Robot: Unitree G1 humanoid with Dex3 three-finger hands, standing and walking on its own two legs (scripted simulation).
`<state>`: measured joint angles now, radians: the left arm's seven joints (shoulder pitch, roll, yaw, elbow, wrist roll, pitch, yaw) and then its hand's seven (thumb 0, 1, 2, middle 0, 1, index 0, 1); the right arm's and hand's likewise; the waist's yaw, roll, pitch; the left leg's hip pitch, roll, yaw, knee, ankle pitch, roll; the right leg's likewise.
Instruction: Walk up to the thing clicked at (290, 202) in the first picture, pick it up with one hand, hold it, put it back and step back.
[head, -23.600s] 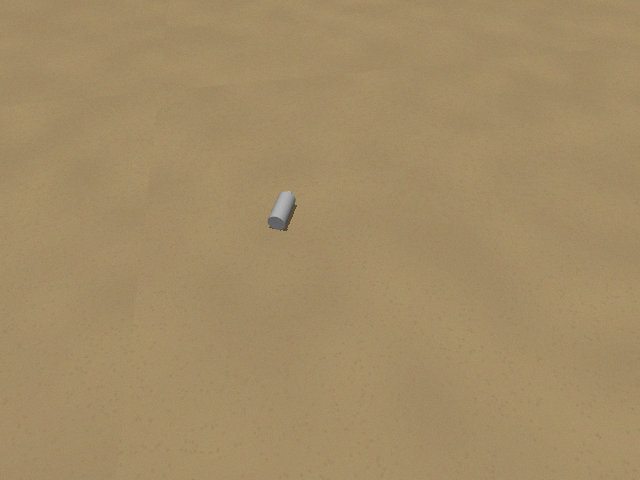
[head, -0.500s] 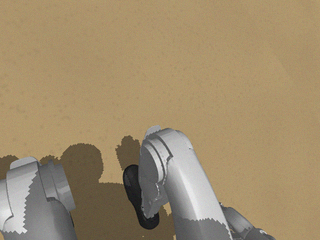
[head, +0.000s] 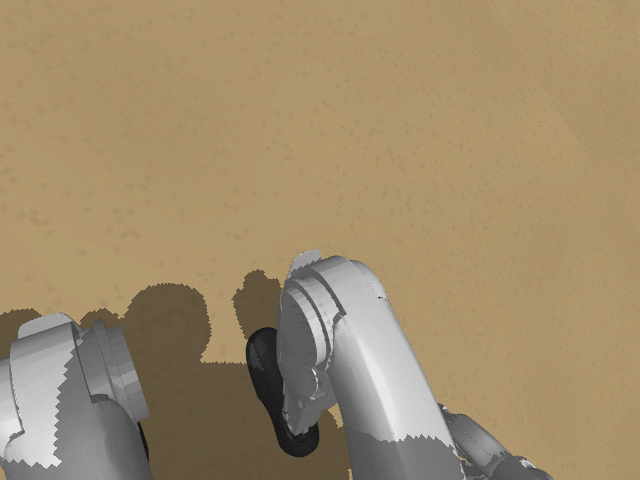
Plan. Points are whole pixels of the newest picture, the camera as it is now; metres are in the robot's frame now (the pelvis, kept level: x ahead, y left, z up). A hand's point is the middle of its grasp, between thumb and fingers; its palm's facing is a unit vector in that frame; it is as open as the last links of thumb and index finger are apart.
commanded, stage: close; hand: left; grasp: from above
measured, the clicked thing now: out of the picture +0.42 +0.36 -0.26
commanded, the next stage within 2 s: settle in 0.10 s
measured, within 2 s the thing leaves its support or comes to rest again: leaves its support in 0.48 s
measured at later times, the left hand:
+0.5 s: hand out of the picture +0.41 +0.37 -0.24, palm faces -0.44 -0.18 -0.88, open 10.4 cm
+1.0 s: hand out of the picture +0.40 +0.38 -0.14, palm faces -0.47 -0.13 -0.87, open 10.4 cm
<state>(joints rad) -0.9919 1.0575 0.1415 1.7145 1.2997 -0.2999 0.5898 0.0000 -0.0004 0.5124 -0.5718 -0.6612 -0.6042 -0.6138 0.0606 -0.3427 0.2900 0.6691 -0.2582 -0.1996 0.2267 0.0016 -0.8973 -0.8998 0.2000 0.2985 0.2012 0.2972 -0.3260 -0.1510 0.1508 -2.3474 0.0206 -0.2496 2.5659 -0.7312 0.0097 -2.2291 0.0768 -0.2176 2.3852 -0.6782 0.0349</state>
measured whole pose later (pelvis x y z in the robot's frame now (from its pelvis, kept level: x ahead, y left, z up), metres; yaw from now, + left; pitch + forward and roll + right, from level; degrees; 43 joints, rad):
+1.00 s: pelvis +0.00 -0.01 +0.03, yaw +5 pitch +32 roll -11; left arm -0.91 0.85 0.08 1.36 1.21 -0.23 0.29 0.00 -0.07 0.47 -0.70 -0.55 -0.73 -0.50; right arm 0.11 -0.31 0.14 0.68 -0.13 -0.07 0.20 0.00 -0.92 -0.90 0.20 0.30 0.20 0.30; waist -0.21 -0.03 -0.01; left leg -2.33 0.00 -0.16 2.43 -0.68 0.01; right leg -2.23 0.04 -0.15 2.32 -0.68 0.02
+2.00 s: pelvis -0.01 +0.00 +0.20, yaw +11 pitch +30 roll -6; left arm -0.50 0.63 -0.03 0.74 1.00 -0.09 0.04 0.00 -0.05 0.49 -0.67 -0.56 -0.70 -0.52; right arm 0.14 -0.26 0.01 0.65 0.01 0.04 0.03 0.01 -0.91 -0.90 0.20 0.30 0.20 0.30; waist -0.09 0.03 -0.17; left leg -1.77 0.01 -0.07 1.86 -0.62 0.02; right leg -1.70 0.03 -0.06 1.79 -0.62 0.02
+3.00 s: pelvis +0.07 +0.01 +0.44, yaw +13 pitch +9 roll -1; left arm -0.33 0.39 -0.20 0.83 0.98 0.02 0.12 0.00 -0.06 0.50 -0.68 -0.55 -0.71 -0.51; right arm 0.26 -0.25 -0.03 0.75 0.04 -0.01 -0.05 0.01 -0.90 -0.90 0.20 0.30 0.20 0.30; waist -0.05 0.04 -0.08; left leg -0.59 0.01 0.00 0.79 -0.37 0.01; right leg -0.57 0.02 0.02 0.77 -0.36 0.00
